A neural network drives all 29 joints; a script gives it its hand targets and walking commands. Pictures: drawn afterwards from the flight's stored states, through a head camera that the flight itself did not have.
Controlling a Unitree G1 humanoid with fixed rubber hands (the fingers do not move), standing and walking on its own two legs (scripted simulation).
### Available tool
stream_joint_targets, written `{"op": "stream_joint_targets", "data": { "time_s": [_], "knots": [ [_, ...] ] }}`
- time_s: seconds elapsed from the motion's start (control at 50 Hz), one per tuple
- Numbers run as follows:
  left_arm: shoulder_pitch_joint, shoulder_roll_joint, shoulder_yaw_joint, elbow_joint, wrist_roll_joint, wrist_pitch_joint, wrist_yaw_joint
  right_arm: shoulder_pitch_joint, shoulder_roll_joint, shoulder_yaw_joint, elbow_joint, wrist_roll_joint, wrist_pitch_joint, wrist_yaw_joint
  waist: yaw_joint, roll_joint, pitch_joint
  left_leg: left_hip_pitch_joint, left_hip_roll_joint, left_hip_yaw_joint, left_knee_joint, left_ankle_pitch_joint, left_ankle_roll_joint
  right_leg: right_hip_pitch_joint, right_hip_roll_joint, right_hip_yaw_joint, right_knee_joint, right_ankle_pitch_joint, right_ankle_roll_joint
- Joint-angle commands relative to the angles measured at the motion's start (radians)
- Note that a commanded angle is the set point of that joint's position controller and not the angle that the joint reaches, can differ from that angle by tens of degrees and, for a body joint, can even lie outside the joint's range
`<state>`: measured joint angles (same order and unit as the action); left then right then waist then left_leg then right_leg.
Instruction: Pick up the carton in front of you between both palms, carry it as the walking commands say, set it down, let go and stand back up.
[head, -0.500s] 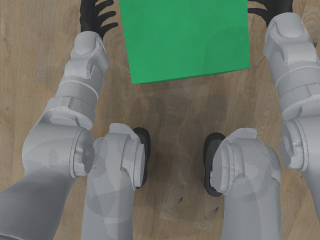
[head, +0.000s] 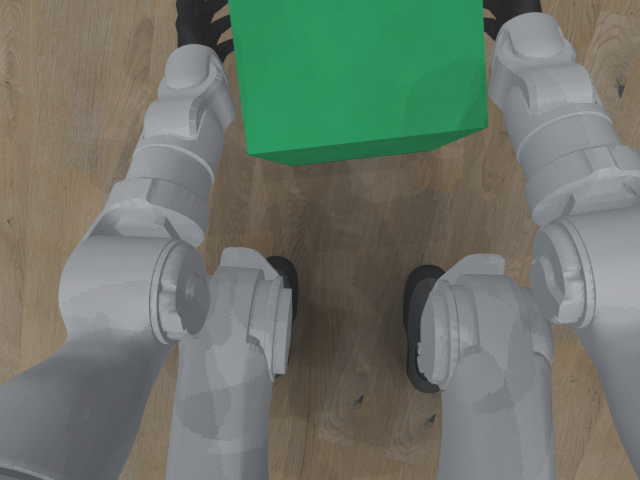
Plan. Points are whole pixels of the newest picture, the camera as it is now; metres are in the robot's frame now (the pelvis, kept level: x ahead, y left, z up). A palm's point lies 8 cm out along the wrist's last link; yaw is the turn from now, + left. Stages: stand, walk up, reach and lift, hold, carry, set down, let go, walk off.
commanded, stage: reach and lift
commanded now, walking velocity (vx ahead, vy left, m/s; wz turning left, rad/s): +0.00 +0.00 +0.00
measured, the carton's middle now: (353, 64) +0.52 -0.01 -0.24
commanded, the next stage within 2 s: none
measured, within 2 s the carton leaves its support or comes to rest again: neither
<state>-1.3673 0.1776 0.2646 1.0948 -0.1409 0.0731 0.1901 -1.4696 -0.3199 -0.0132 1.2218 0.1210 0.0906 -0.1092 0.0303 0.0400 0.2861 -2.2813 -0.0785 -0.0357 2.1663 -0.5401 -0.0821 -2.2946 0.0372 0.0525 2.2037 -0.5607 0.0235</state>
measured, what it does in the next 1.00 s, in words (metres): rises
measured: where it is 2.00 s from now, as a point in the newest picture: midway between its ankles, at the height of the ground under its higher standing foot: (347, 342)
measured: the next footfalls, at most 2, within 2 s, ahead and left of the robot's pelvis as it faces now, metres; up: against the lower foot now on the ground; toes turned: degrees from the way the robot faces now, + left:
none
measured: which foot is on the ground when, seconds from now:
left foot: down 0.00-1.00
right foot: down 0.00-1.00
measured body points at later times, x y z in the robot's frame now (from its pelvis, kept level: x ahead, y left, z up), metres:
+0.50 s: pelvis +0.00 +0.01 +0.09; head +0.25 -0.02 +0.46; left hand +0.50 +0.14 +0.02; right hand +0.51 -0.17 +0.02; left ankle +0.12 +0.13 -0.33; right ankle +0.11 -0.12 -0.33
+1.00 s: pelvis +0.04 +0.01 +0.22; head +0.22 -0.01 +0.63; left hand +0.47 +0.14 +0.17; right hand +0.47 -0.17 +0.16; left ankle +0.12 +0.13 -0.33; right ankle +0.11 -0.13 -0.33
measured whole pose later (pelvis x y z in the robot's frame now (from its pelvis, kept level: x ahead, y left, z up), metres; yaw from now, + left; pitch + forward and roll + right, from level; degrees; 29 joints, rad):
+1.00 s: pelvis +0.04 +0.01 +0.22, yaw -3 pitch +35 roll +1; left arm -0.70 -0.09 0.42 0.62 0.13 0.31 0.10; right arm -0.74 0.02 -0.33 0.69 -0.16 0.32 -0.05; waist 0.02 0.01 -0.24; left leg -1.58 -0.11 -0.11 1.47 -0.51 -0.06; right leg -1.59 0.10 0.11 1.48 -0.50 0.05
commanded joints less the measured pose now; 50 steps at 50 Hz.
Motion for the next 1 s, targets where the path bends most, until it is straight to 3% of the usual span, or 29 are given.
{"op": "stream_joint_targets", "data": {
  "time_s": [0.0,0.1,0.18,0.3,0.38,0.48,0.66,0.78,0.98],
  "knots": [
    [-0.542,-0.977,-0.317,-0.277,-0.044,0.009,-0.266,-0.5,0.986,0.208,-0.354,0.064,-0.021,0.248,-0.018,-0.091,-1.33,0.594,-0.088,0.153,-0.106,0.408,0.033,0.658,0.084,-0.104,-0.17,0.419,-0.024],
    [-0.552,-1.075,-0.424,-0.469,-0.076,0.065,-0.258,-0.471,1.125,0.28,-0.563,0.078,0.035,0.224,-0.022,-0.12,-1.664,0.688,-0.101,0.17,-0.133,0.443,0.022,0.892,0.101,-0.126,-0.194,0.506,-0.01],
    [-0.521,-1.106,-0.453,-0.584,-0.027,0.124,-0.263,-0.376,1.211,0.28,-0.616,0.026,0.11,0.227,-0.013,-0.117,-1.682,0.707,-0.108,0.175,-0.206,0.326,0.028,0.879,0.121,-0.135,-0.274,0.384,-0.004],
    [-0.398,-1.146,-0.298,-0.396,0.131,0.207,-0.301,-0.262,1.268,0.127,-0.418,-0.109,0.189,0.273,0.012,-0.114,-1.298,0.566,-0.106,0.157,-0.358,0.064,0.049,0.667,0.124,-0.125,-0.424,0.082,-0.012],
    [-0.379,-1.169,-0.226,-0.344,0.193,0.222,-0.319,-0.247,1.275,0.029,-0.364,-0.176,0.196,0.29,0.005,-0.101,-1.271,0.587,-0.107,0.147,-0.436,0.056,0.051,0.678,0.125,-0.12,-0.496,0.065,-0.017],
    [-0.343,-1.207,-0.223,-0.333,0.213,0.232,-0.334,-0.213,1.291,-0.014,-0.358,-0.218,0.202,0.297,-0.013,-0.075,-1.333,0.667,-0.112,0.141,-0.518,0.08,0.044,0.756,0.128,-0.12,-0.572,0.099,-0.019],
    [-0.213,-1.292,-0.355,-0.406,0.168,0.25,-0.35,-0.119,1.369,0.12,-0.493,-0.163,0.217,0.311,-0.019,-0.057,-1.475,0.878,-0.115,0.122,-0.641,0.196,0.032,0.951,0.134,-0.121,-0.682,0.222,-0.008],
    [-0.108,-1.32,-0.441,-0.444,0.131,0.254,-0.349,-0.031,1.407,0.212,-0.557,-0.122,0.223,0.308,-0.017,-0.067,-1.451,0.996,-0.113,0.101,-0.726,0.23,0.033,1.069,0.138,-0.108,-0.765,0.258,0.001],
    [0.085,-1.338,-0.453,-0.421,0.152,0.239,-0.351,0.157,1.437,0.217,-0.544,-0.141,0.206,0.298,-0.019,-0.063,-1.279,1.172,-0.104,0.059,-0.908,0.244,0.041,1.247,0.134,-0.065,-0.949,0.275,-0.002]
  ]
}}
